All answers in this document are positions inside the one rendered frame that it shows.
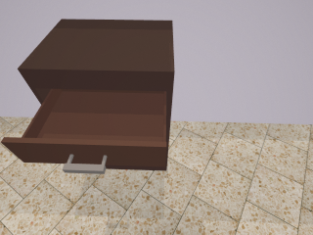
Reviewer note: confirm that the handle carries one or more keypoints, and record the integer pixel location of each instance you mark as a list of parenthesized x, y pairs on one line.
[(85, 168)]

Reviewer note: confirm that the cabinet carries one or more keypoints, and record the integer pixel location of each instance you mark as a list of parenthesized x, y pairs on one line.
[(124, 55)]

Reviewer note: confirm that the drawer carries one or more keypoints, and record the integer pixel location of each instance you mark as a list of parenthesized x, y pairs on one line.
[(127, 126)]

